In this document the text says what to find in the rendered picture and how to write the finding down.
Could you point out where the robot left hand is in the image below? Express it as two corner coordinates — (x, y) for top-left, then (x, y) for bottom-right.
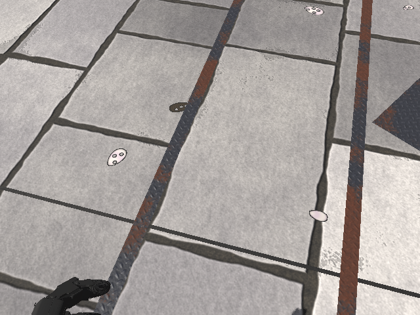
(31, 277), (111, 315)

